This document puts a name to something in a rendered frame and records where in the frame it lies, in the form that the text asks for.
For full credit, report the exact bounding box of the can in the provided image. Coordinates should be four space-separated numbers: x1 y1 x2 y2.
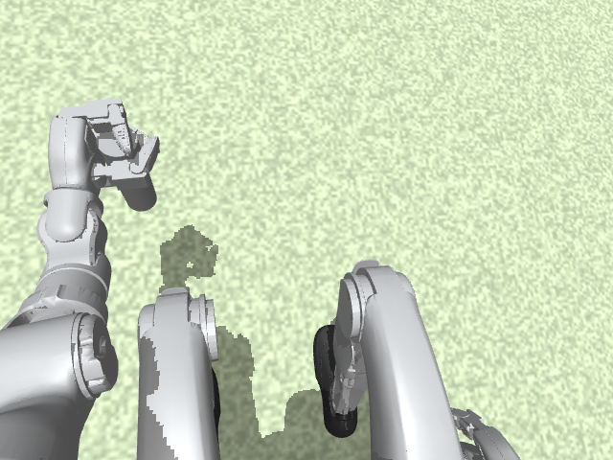
97 128 157 212

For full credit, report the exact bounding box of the right robot hand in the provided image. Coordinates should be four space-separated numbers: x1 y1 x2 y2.
450 407 520 460

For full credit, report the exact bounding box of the left robot hand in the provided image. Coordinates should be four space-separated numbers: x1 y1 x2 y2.
48 99 160 197

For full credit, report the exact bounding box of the right robot foot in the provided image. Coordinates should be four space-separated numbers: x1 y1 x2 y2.
313 325 357 438

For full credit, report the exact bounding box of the left robot arm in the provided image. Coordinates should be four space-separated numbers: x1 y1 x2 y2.
0 188 119 460

